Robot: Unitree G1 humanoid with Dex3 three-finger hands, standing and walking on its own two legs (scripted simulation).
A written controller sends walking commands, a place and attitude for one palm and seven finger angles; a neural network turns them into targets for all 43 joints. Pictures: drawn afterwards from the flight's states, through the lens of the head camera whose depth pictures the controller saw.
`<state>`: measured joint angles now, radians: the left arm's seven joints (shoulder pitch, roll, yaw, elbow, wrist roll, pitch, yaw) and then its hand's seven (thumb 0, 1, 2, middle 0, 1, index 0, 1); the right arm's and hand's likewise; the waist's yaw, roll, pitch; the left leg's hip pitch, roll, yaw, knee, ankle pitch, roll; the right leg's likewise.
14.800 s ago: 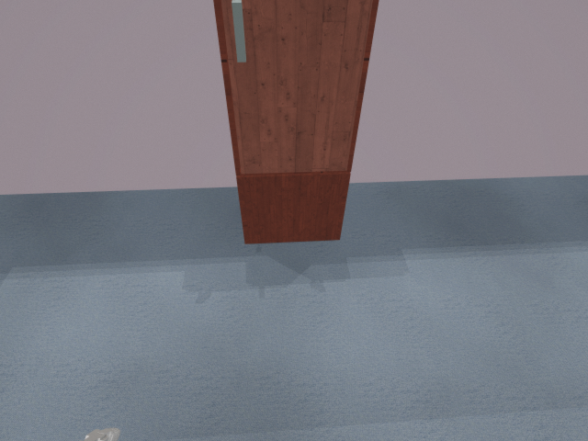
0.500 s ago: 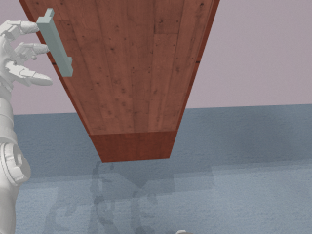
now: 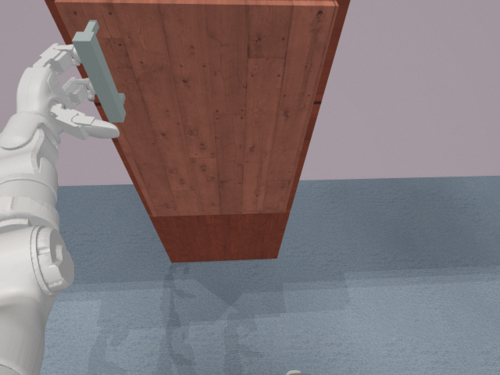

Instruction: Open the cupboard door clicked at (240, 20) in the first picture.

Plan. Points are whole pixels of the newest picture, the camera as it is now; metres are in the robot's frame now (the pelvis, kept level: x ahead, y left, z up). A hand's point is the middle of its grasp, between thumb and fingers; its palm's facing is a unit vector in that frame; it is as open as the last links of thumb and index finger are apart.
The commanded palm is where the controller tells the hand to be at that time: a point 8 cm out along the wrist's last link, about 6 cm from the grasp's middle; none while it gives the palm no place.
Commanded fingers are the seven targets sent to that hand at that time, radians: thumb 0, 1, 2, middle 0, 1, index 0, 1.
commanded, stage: slide the fingers in behind the handle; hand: left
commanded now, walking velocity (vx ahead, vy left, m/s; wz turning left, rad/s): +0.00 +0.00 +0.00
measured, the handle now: (105, 74) +0.55 +0.20 +0.17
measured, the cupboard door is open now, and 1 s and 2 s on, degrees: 0 0 1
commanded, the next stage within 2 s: close the thumb around the handle in 0.88 s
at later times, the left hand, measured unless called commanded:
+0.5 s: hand (114, 96) +0.49 +0.18 +0.17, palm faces -0.02 -1.00 -0.01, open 14.0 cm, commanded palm +0.47 +0.23 +0.17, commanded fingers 0.00 -0.50 0.30 -0.30 -1.20 -0.30 -1.20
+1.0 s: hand (115, 96) +0.50 +0.18 +0.17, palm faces -0.02 -1.00 +0.02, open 14.0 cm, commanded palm +0.47 +0.24 +0.17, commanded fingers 0.00 -0.39 0.35 -0.31 -1.21 -0.31 -1.21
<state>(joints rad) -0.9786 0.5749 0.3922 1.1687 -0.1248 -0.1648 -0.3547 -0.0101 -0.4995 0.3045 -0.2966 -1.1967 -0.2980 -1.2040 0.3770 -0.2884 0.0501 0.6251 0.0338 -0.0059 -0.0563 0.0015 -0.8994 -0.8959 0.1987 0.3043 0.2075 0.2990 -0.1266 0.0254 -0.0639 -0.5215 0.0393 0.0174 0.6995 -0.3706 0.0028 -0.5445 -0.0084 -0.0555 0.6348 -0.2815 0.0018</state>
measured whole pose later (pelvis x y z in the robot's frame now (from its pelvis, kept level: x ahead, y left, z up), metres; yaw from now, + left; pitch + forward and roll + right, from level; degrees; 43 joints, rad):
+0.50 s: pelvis -0.01 +0.00 +0.00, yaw -1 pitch +11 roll -1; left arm -0.99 0.55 0.39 1.19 -0.10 -0.19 -0.28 -0.01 -0.50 0.30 -0.30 -1.20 -0.30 -1.20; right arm 0.44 -0.29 0.04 0.65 0.03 -0.03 -0.05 0.00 -0.90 -0.90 0.20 0.30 0.21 0.30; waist -0.15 0.03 -0.06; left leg -0.53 0.04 0.04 0.69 -0.35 0.00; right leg -0.56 0.00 -0.04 0.63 -0.26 0.00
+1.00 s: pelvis +0.00 +0.00 +0.00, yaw -1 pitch +11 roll -1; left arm -0.96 0.48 0.37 1.13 -0.12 -0.19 -0.26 -0.01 -0.50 0.30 -0.30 -1.20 -0.30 -1.20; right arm 0.40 -0.28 0.03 0.65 0.02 -0.03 -0.05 0.00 -0.90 -0.90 0.20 0.30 0.21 0.30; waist -0.13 0.03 -0.07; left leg -0.50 0.04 0.03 0.68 -0.37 0.01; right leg -0.54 -0.01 -0.04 0.63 -0.28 0.01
